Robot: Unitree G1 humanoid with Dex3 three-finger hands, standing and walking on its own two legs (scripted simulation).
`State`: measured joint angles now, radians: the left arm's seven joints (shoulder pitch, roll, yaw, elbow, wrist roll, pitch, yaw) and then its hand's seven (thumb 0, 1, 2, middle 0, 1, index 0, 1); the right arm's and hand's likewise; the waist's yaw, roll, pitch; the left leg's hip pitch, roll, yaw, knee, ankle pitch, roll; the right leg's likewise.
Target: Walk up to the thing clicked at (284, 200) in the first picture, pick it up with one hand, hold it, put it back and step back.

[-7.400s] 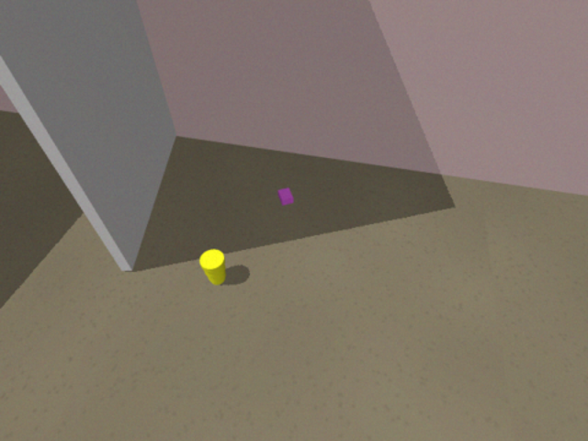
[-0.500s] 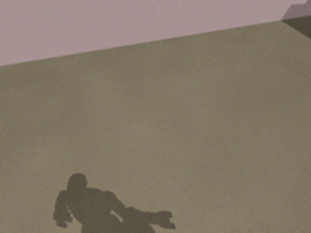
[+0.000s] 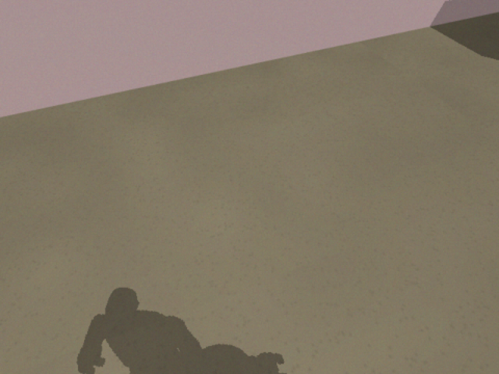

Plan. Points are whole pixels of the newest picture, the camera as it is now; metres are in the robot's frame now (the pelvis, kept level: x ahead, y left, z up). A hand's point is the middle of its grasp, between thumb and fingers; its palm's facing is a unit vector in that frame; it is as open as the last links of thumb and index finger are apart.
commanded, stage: walk up
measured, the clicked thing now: out of the picture -0.76 +1.04 -0.76
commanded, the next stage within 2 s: none
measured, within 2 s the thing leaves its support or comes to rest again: neither
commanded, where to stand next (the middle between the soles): +0.32 +0.01 m, yaw +127 degrees
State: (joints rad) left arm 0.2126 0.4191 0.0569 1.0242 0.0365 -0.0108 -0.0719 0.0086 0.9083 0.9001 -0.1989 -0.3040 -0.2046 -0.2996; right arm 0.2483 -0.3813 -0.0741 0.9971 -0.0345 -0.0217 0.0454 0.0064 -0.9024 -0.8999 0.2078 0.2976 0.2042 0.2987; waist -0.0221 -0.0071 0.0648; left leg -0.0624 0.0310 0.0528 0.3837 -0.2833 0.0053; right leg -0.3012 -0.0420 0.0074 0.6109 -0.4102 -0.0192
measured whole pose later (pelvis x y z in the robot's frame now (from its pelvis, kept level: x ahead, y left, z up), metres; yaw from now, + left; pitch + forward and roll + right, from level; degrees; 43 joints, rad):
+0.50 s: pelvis +0.17 -0.02 -0.03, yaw +21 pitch -3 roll +0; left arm 0.23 0.43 0.07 0.81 0.05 0.05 -0.08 0.01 0.91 0.90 -0.20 -0.30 -0.20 -0.30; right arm 0.24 -0.44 -0.07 0.76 -0.01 -0.02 0.04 0.01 -0.91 -0.90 0.20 0.30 0.20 0.30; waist 0.02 -0.10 0.10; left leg -0.43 0.03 0.10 0.74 -0.26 0.05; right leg -0.18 -0.06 -0.14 1.00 -0.57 -0.01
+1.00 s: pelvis +0.35 -0.08 -0.01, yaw +51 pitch -1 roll +2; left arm 0.14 0.38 0.04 0.76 0.02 0.01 -0.02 0.01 0.91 0.90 -0.20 -0.30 -0.21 -0.30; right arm 0.23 -0.47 -0.07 0.70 -0.02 0.07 0.04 0.01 -0.91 -0.90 0.20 0.30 0.20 0.30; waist 0.01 0.05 0.14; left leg -0.49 0.01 -0.03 1.08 -0.41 0.00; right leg -0.34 -0.11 -0.15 0.65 -0.28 -0.02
